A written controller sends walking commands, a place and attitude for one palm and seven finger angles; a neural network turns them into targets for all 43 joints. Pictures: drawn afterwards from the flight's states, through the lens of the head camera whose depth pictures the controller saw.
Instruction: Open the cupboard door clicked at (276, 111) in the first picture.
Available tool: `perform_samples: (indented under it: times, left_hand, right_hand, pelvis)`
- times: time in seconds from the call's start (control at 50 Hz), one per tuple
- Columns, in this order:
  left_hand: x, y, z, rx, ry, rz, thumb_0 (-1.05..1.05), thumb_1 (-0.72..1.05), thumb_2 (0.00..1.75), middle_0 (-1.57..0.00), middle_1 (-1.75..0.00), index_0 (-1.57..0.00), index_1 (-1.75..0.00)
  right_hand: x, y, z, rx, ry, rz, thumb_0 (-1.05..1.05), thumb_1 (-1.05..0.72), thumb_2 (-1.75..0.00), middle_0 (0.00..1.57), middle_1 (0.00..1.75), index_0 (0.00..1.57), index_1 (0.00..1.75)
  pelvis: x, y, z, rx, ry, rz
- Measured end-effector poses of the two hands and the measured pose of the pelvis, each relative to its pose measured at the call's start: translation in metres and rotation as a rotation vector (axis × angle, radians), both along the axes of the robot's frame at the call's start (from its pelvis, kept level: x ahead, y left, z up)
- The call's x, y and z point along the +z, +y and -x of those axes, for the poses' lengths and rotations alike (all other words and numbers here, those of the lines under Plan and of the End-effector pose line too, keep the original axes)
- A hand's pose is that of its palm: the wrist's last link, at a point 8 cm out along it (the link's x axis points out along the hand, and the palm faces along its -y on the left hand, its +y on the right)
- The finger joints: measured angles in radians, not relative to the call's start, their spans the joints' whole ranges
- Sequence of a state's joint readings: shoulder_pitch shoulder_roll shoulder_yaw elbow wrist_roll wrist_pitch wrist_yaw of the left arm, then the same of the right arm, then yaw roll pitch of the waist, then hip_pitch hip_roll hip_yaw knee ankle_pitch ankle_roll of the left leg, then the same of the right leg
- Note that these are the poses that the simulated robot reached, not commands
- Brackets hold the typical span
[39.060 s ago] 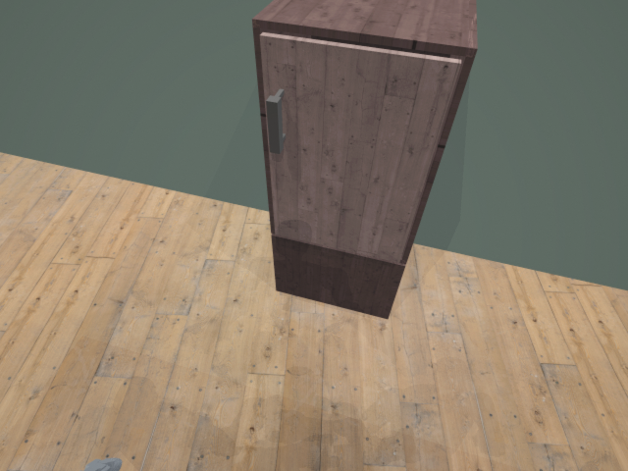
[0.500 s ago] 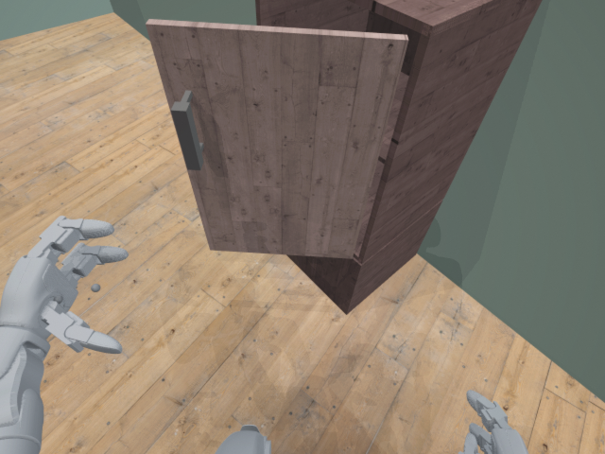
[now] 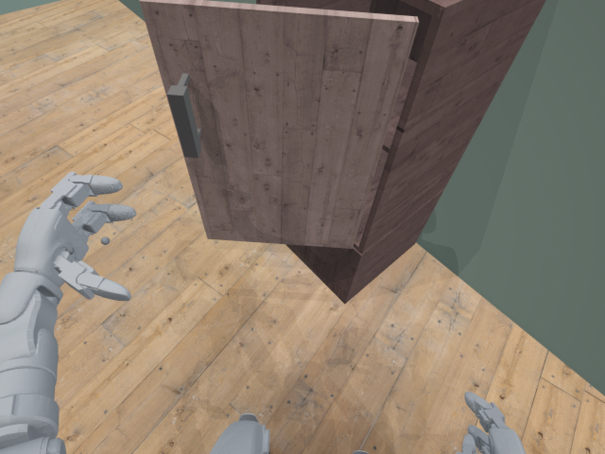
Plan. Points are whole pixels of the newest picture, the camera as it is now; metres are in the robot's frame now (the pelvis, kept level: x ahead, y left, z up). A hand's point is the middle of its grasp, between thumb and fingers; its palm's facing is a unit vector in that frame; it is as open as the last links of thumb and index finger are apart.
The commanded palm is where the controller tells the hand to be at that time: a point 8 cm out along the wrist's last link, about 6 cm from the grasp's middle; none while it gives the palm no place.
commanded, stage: move the hooked fingers beside the handle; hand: left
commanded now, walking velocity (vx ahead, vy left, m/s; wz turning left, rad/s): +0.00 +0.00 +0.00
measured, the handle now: (188, 116) +0.62 +0.24 +0.06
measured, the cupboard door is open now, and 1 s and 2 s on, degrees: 46 46 46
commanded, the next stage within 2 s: none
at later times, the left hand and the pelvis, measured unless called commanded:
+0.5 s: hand (122, 185) +0.44 +0.29 +0.08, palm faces +0.02 -1.00 +0.00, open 14.0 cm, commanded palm +0.43 +0.33 +0.07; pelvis +0.00 +0.01 -0.01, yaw -2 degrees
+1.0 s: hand (132, 145) +0.52 +0.30 +0.08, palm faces +0.03 -1.00 +0.00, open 14.0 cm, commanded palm +0.52 +0.33 +0.07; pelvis +0.01 +0.01 -0.03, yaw -3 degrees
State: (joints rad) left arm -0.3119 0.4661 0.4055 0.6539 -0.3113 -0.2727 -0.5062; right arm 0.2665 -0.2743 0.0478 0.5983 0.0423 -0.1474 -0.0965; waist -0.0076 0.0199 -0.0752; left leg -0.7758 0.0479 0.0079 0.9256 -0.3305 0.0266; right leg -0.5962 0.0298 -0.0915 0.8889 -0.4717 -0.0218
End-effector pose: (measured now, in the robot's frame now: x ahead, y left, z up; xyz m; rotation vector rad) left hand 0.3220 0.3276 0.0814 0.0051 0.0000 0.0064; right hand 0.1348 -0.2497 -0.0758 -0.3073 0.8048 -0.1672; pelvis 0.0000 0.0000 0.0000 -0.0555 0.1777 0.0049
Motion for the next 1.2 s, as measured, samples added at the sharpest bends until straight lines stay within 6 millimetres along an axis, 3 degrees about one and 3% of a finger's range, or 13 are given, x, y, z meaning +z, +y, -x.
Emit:
perform_samples:
  times: [0.32,0.68,0.96,1.2]
  left_hand:
    - [-0.003,0.006,-0.06,0.014,0.01,0.0,-0.01,-0.5,0.3,-0.3,-1.2,-0.3,-1.2]
    - [-0.002,0.011,-0.125,0.009,0.015,0.006,-0.01,-0.5,0.3,-0.3,-1.2,-0.3,-1.2]
    - [0.001,0.023,-0.165,0.027,0.024,0.001,-0.01,-0.5,0.3,-0.3,-1.2,-0.3,-1.2]
    - [0.004,0.025,-0.204,0.021,0.024,0.013,-0.01,-0.5,0.3,-0.3,-1.2,-0.3,-1.2]
  right_hand:
    - [-0.016,-0.009,0.057,-0.106,0.205,0.02,0.01,-0.91,-0.9,0.2,0.3,0.2,0.3]
    - [-0.027,-0.016,0.106,-0.197,0.396,0.055,0.01,-0.91,-0.9,0.2,0.3,0.2,0.3]
    - [-0.029,-0.013,0.14,-0.262,0.525,0.073,0.01,-0.91,-0.9,0.21,0.3,0.2,0.3]
    - [-0.029,-0.004,0.157,-0.291,0.595,0.088,0.01,-0.91,-0.9,0.21,0.3,0.2,0.3]
  pelvis:
    - [-0.005,0.007,-0.005,-0.022,0.055,0.004]
    - [-0.017,0.01,-0.005,-0.038,0.136,0.018]
    - [-0.024,0.011,-0.007,-0.048,0.192,0.034]
    - [-0.031,0.016,-0.008,-0.056,0.247,0.052]
